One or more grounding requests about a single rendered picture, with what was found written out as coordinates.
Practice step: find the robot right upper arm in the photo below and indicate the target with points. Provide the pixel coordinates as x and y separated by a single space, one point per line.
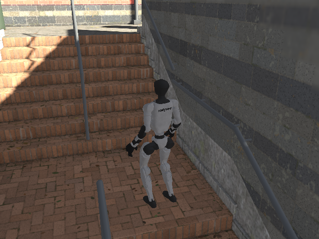
175 111

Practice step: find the robot left upper arm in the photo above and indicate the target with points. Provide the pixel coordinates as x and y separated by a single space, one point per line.
147 109

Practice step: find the left robot hand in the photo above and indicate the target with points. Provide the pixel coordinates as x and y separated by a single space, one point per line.
130 149

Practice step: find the left robot forearm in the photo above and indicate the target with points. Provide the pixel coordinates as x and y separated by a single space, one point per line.
139 137

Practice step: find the right robot hand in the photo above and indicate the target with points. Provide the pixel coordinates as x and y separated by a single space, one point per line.
169 133

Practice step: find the left robot thigh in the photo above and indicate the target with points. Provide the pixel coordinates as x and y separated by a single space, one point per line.
145 152

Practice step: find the right robot forearm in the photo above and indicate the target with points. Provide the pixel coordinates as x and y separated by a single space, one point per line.
174 127

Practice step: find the robot head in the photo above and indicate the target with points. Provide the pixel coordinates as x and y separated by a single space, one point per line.
161 87

